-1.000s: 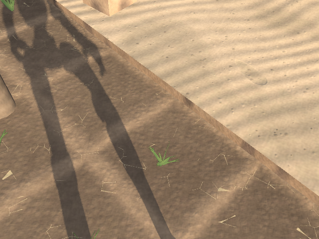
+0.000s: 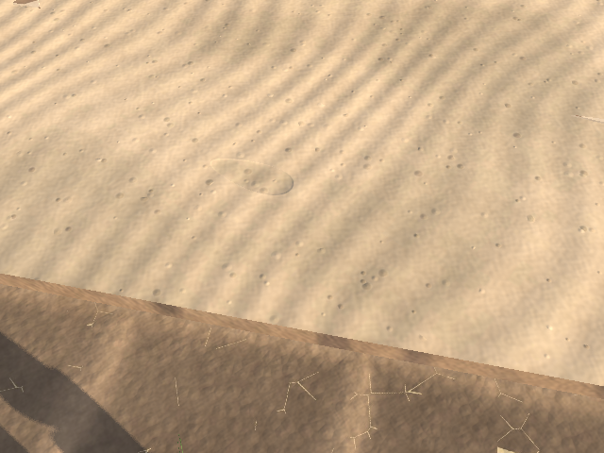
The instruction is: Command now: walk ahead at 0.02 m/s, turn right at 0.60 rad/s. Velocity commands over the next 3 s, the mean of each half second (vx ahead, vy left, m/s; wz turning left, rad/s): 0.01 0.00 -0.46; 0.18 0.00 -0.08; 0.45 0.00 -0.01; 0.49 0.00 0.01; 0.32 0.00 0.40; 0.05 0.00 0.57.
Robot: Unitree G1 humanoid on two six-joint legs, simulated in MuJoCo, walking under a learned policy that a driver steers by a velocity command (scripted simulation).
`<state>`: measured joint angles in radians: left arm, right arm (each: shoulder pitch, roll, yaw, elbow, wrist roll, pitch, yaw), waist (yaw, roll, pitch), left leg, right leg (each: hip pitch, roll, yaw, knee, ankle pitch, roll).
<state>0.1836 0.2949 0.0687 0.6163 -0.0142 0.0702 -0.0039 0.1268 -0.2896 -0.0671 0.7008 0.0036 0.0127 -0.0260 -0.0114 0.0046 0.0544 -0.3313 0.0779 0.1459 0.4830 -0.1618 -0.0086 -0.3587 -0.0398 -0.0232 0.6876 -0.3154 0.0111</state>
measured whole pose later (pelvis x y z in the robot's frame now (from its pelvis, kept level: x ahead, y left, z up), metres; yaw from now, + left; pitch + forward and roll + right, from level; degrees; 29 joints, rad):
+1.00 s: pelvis +0.08 -0.03 +0.01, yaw -13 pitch +1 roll +1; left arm 0.42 0.25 0.06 0.74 0.00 -0.08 -0.01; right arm 0.22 -0.29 -0.05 0.75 0.03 -0.06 0.01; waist 0.04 0.04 -0.01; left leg -0.44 0.00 -0.02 1.05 -0.39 0.05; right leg -0.17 0.04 0.01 0.46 -0.31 -0.06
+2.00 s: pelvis +0.59 -0.12 +0.00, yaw -13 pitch +5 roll -1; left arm 0.00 0.20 0.02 0.70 0.01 -0.03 0.01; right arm 0.48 -0.26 -0.03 0.93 0.04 -0.03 -0.01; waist -0.06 0.00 0.00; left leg -0.47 0.03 -0.03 1.23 -0.59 0.00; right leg -0.12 -0.09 -0.06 0.32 -0.20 -0.04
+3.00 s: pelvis +0.87 -0.15 +0.05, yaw +21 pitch +1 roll -2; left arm 0.13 0.28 0.07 0.71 0.00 0.02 0.04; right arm 0.19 -0.28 -0.07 0.61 0.01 0.06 0.01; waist 0.01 -0.02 0.05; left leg -0.32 0.02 0.02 0.61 -0.30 0.03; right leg -0.37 -0.11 -0.17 0.60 -0.27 0.03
